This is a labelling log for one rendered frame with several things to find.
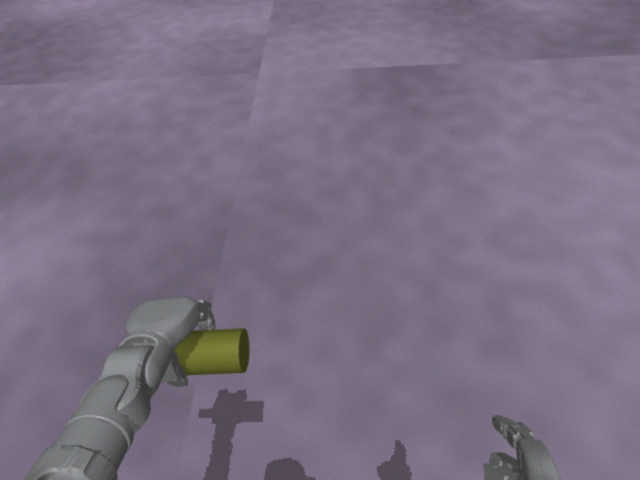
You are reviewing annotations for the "right robot hand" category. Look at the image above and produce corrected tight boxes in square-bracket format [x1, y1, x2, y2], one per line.
[483, 415, 561, 480]

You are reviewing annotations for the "bottle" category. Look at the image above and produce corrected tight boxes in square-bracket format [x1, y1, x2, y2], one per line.
[115, 328, 249, 375]

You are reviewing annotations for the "left robot arm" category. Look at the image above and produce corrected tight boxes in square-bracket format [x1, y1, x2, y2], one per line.
[24, 331, 172, 480]

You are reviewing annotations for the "left robot hand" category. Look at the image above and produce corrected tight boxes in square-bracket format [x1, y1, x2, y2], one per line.
[126, 297, 216, 387]

